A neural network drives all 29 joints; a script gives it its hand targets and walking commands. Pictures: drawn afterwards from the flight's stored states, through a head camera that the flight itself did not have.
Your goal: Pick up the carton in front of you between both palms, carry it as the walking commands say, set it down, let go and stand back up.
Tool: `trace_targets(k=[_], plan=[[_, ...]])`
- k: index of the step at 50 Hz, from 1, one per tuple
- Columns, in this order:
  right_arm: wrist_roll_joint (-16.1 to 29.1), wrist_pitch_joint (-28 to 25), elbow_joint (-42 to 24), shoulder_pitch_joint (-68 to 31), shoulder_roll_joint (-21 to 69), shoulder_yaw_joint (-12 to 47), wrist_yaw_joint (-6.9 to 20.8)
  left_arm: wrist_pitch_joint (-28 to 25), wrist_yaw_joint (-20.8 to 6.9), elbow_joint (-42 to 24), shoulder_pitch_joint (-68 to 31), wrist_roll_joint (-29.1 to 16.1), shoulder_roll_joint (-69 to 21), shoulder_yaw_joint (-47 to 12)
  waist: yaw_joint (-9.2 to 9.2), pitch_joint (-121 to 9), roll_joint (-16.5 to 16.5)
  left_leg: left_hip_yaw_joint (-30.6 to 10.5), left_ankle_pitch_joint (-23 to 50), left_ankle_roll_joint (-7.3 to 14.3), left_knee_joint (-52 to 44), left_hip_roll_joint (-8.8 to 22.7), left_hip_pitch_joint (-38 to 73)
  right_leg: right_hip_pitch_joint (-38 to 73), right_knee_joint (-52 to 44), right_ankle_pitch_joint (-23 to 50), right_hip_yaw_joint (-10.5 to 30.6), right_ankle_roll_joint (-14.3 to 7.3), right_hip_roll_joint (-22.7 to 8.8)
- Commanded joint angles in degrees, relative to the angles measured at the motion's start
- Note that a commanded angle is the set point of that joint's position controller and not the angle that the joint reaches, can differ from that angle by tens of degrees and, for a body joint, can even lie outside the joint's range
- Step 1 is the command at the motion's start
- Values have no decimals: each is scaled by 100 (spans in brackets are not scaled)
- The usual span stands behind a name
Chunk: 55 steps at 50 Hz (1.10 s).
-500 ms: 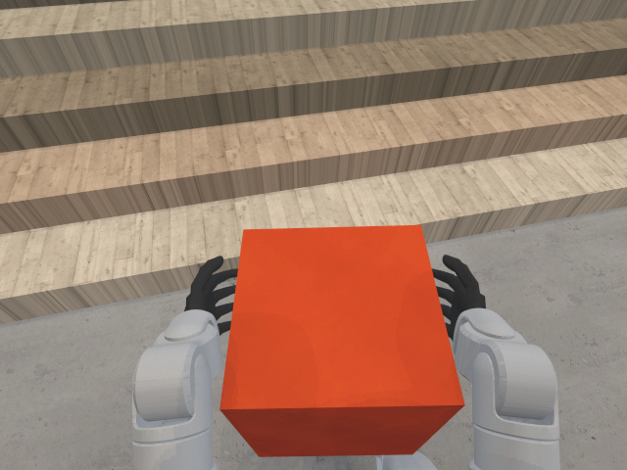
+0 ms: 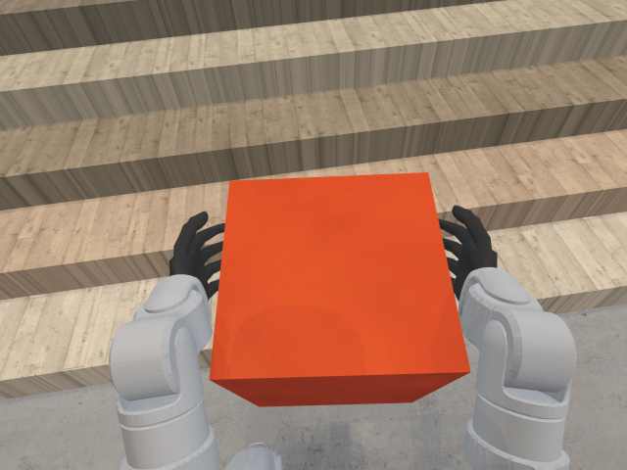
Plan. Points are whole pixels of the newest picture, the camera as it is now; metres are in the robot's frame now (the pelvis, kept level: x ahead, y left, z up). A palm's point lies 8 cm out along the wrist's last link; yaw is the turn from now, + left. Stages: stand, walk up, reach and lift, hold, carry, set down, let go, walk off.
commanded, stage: carry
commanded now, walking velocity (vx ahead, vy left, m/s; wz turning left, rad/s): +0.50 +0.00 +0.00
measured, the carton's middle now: (332, 305) +0.30 +0.00 +0.06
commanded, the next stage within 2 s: none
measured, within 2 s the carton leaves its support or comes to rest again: neither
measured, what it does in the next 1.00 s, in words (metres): climbs: left foot, then right foot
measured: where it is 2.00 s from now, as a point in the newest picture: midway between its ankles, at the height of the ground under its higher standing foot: (340, 44)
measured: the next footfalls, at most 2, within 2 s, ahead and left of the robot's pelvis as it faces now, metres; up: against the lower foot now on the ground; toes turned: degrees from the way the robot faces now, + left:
left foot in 0.18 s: +0.32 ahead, +0.11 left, +0.00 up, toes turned +8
right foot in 0.60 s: +0.49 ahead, -0.08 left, +0.00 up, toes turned -5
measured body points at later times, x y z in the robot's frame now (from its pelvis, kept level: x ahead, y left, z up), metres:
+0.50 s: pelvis +0.32 +0.04 -0.01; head +0.42 +0.05 +0.43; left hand +0.75 +0.17 +0.11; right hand +0.72 -0.13 +0.12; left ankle +0.28 +0.10 -0.75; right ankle +0.38 -0.09 -0.68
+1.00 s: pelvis +0.72 -0.01 +0.03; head +0.83 -0.04 +0.46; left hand +1.13 +0.13 +0.14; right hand +1.12 -0.18 +0.14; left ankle +0.70 +0.03 -0.62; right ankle +0.51 -0.10 -0.58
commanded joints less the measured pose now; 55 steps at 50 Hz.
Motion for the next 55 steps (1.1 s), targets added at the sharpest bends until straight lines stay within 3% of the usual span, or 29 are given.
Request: trace_targets(k=[1,6,9,10,11,12,15,25,30,31,32,33,34,35,36,37,39,41,43,44,45,47,48,49,50,51,52,53,55], plan=[[2257,184,176,-3461,3814,4147,1108,230,-1307,120,-3417,-2363,-3560,-4142,71,-1142,-737,332,482,29,-854,-174,-265,1218,-393,1780,738,-515,-1134],[2551,497,1055,-5113,3461,3683,1034,486,-1114,1109,-4840,-2419,-3255,-3671,121,-845,-926,477,784,311,-1611,-335,412,1001,54,2159,511,-407,-1142],[2622,579,1871,-5713,3452,3199,1014,598,-1015,1716,-5782,-2500,-3443,-3435,-394,-1828,-345,805,283,418,-1977,-728,2870,429,2474,2942,-63,-17,-604],[2666,594,2117,-5876,3447,3044,1028,623,-976,1926,-6133,-2483,-3488,-3336,-578,-2248,469,-697,-135,485,-2072,352,3845,-501,3980,1369,77,102,-366],[2677,570,2320,-6364,3368,2927,1029,642,-926,2034,-6527,-2554,-3714,-3327,-537,-2668,1953,-3416,-353,1348,-2725,1616,5130,-2511,5502,-1340,546,241,493],[2821,583,2503,-6451,3696,2875,1032,663,-880,2092,-6862,-2572,-3803,-3210,-590,-2724,1962,-3744,-461,1510,-2910,1651,5215,-3094,6412,-1573,1184,59,372],[3155,515,2230,-7551,4607,2849,1114,604,-839,2264,-7534,-2581,-4541,-3015,-480,-2532,403,-2153,1601,1154,-2603,1177,4472,-3313,6008,-776,1450,-93,-170],[2756,207,2079,-7582,5244,2870,1144,201,-762,2545,-7177,-2014,-5125,-2861,-529,-2925,985,-561,4596,1132,-2049,761,5352,-3692,4024,-215,645,140,143],[2571,147,1769,-7200,4893,3167,1078,186,-798,2200,-6880,-1902,-4841,-3138,-739,-2642,958,-767,5727,1079,-1475,848,6677,-5195,4394,-784,601,-130,46],[2599,173,1746,-7274,4867,3267,1080,176,-811,2211,-6948,-1938,-4807,-3123,-810,-2347,699,-645,6626,991,-1162,579,7052,-5600,4152,-1383,30,-75,402],[2629,197,1725,-7401,4859,3392,1091,190,-828,2303,-6783,-1924,-4714,-3177,-748,-2448,692,-423,7786,725,-413,404,6882,-4834,3249,-1049,174,-142,488],[2662,213,1733,-7419,4865,3470,1095,180,-863,2277,-6598,-1933,-4689,-3167,-165,-2831,470,-133,7987,429,825,213,5771,-2706,962,224,582,-104,475],[2806,198,1804,-7266,4939,3552,1110,160,-873,2164,-6658,-1986,-4613,-3149,777,-3274,35,72,6670,222,2004,16,4054,138,-617,2726,351,39,450],[2879,166,1768,-7178,5056,3574,1162,157,-882,2086,-6608,-2044,-4580,-3225,1016,-2372,-1244,239,88,143,3323,-757,911,2461,-1059,5074,732,-175,-75],[2771,179,1912,-7079,4842,3406,1120,196,-920,2364,-6288,-2121,-4595,-3250,747,-2361,-2400,-281,-2902,120,5506,-1348,-2403,4991,1981,12137,2226,-637,-1379],[2503,226,2353,-6659,4593,3161,1032,223,-941,2454,-6114,-2150,-4519,-3170,1193,-3262,-2390,-732,-3463,339,6758,-1710,-3831,6405,2358,12660,2703,-1189,-1765],[2364,203,2179,-6757,4706,3080,972,157,-1042,1798,-6786,-2473,-4841,-3399,1257,-3056,-494,-1035,-3263,600,7425,-1381,-4566,5780,1609,7590,3576,-1468,-1915],[1983,72,1999,-6851,4563,2809,838,98,-1176,1165,-7724,-3091,-5213,-3702,1031,-2474,-167,-404,-3822,705,7889,-1472,-5544,5605,1522,7040,2904,-1189,-1486],[1480,-40,1936,-6687,4177,2552,627,38,-1276,966,-8121,-3520,-5265,-3863,456,-2308,-159,55,-3385,847,6249,-853,-3934,3571,533,5019,1952,-732,-1051],[1233,-74,1981,-6598,3907,2431,511,26,-1325,1066,-8125,-3623,-5209,-3831,102,-2069,-174,515,-2952,833,4638,-657,-2344,1954,-19,6027,1276,-645,-795],[1078,-95,1996,-6550,3685,2406,421,39,-1353,1190,-8054,-3632,-5186,-3782,-301,-2246,-578,948,-1907,887,3179,-1028,12,250,0,9115,470,-572,-410],[1331,-31,1687,-6755,3869,2723,433,93,-1338,1391,-7731,-3396,-5190,-3746,-1345,-3403,-1484,157,-748,781,1305,-1174,2537,98,2300,11806,1082,-360,-864],[1506,-64,1754,-6418,4197,2977,487,172,-1317,1366,-8033,-3198,-5118,-3665,-2159,-4087,125,-683,1133,1390,-1272,-894,4223,-172,6204,9141,837,626,71],[1816,-104,1940,-6108,4684,3153,600,176,-1316,1432,-7472,-2881,-5127,-3796,-2251,-3368,2164,-1258,3357,1463,-2786,-583,5463,-2416,8829,-335,1021,337,1050],[2186,-80,2103,-5700,4854,3463,697,160,-1261,1773,-7032,-2597,-4863,-3555,-1502,-3739,2375,-2863,10227,2002,-341,811,7399,-4750,11331,-2340,2130,168,1470],[2414,-148,1956,-5937,5242,3725,819,83,-1173,1846,-6279,-2307,-4667,-3233,-1608,-4593,1377,-3912,9724,1888,-996,766,7497,-4832,11217,-1793,2721,-152,1565],[2776,-202,1530,-6641,5602,3922,951,43,-1115,1660,-6475,-1956,-4632,-3184,-1386,-3677,536,-4129,7027,1861,-1389,702,7176,-5729,11307,-1689,2580,-152,1357],[3151,-185,1347,-7197,5778,4041,1086,5,-996,1769,-6419,-1613,-4358,-2902,-1554,-2709,-273,-3960,5516,1781,-1462,479,7475,-7202,11481,-2762,2052,-99,1288],[3912,-186,1111,-7941,5674,4208,1324,-181,-741,2201,-5748,-966,-3911,-2370,-1305,-1882,-926,-2734,6099,1302,-1848,160,6777,-7148,9652,-3271,1095,-157,906]])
